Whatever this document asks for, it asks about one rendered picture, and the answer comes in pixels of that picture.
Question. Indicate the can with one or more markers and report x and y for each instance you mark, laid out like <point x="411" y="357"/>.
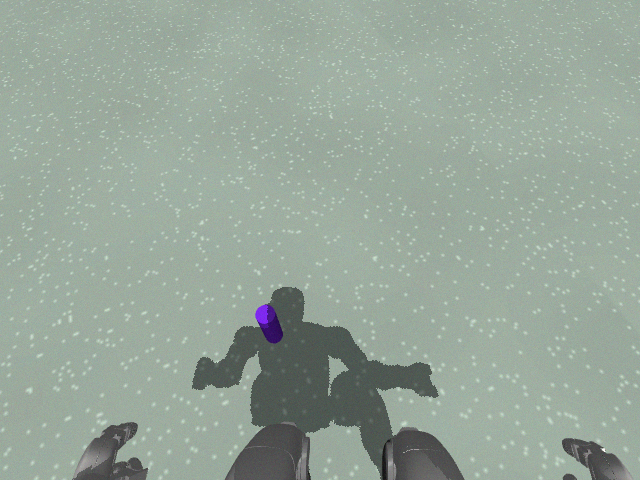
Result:
<point x="268" y="321"/>

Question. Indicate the right robot hand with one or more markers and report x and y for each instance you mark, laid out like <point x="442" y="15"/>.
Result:
<point x="602" y="466"/>

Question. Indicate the left robot hand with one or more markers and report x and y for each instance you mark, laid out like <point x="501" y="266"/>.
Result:
<point x="100" y="455"/>

